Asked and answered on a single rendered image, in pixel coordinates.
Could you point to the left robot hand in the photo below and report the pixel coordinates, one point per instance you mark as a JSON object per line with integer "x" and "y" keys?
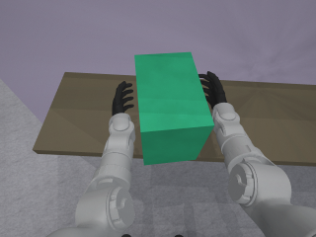
{"x": 118, "y": 101}

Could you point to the robot left upper arm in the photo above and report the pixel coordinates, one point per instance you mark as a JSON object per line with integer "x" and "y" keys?
{"x": 105, "y": 212}

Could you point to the left robot forearm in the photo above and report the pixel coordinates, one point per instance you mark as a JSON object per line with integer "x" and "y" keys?
{"x": 116, "y": 161}

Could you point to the table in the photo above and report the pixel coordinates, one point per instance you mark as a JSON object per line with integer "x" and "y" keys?
{"x": 279, "y": 118}

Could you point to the right robot forearm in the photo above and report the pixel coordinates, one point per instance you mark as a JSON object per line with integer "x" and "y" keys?
{"x": 234, "y": 143}

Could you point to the right robot hand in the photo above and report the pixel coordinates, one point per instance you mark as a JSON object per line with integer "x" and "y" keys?
{"x": 216, "y": 94}

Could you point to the robot right upper arm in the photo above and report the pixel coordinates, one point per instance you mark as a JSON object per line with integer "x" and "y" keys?
{"x": 264, "y": 193}

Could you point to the carton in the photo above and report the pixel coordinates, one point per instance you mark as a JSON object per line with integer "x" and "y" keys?
{"x": 174, "y": 116}

